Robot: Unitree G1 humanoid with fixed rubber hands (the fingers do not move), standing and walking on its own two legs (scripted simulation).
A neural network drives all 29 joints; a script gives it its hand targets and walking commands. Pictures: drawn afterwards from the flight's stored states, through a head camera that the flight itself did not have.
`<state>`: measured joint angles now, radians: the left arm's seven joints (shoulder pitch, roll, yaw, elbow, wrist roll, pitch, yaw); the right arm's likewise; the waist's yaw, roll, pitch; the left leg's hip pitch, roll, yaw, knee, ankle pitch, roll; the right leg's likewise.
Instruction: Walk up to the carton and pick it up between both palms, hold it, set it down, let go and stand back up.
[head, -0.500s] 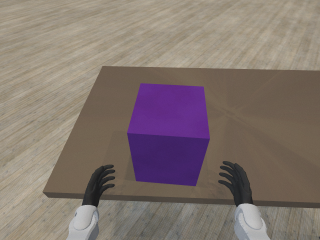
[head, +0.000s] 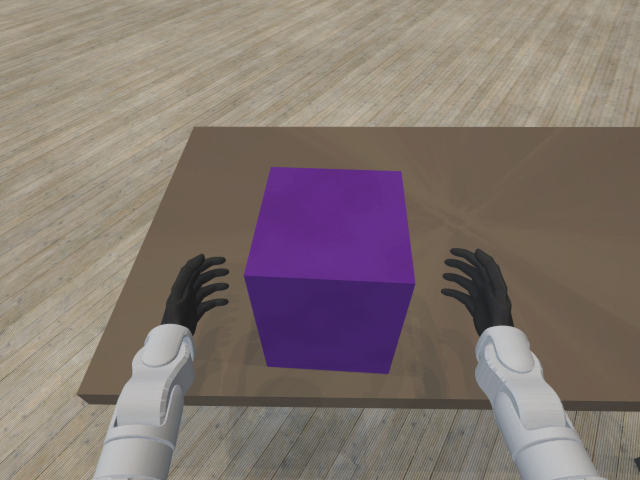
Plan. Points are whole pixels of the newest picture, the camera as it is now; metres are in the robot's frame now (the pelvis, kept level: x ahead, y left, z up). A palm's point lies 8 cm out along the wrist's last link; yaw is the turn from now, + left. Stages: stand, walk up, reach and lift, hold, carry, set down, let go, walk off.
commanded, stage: reach and lift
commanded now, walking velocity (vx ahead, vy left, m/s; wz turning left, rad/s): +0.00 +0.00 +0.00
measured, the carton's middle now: (331, 273) +0.43 +0.02 -0.01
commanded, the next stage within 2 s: none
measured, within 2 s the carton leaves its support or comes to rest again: neither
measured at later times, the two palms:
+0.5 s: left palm (192, 243) +0.38 +0.20 +0.11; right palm (484, 248) +0.38 -0.17 +0.11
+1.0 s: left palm (191, 191) +0.44 +0.21 +0.15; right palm (477, 189) +0.44 -0.16 +0.15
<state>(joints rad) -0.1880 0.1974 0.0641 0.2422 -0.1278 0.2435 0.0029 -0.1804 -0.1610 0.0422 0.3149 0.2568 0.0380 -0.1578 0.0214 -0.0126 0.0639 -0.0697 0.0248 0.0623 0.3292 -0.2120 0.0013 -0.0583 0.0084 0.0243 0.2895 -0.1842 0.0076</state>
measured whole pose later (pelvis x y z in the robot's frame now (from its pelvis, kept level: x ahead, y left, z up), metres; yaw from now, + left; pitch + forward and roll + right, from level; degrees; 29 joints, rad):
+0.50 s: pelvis -0.02 +0.00 +0.00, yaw +0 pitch +4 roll +0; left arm -0.72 0.26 0.09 0.69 -0.15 0.31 0.05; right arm -0.68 -0.19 0.00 0.69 0.28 0.21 -0.18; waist 0.00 -0.03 -0.03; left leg -0.27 0.03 0.05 0.38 -0.19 0.00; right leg -0.26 0.01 0.02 0.35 -0.16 0.00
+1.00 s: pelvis -0.01 -0.01 -0.01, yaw +2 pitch +10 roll -1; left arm -1.01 0.33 0.03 1.00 -0.19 0.25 0.07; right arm -0.99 -0.22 0.01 0.99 0.32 0.20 -0.19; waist -0.04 -0.02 -0.13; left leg -0.40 0.04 0.01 0.42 -0.20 -0.01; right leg -0.35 0.02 -0.02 0.34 -0.16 -0.01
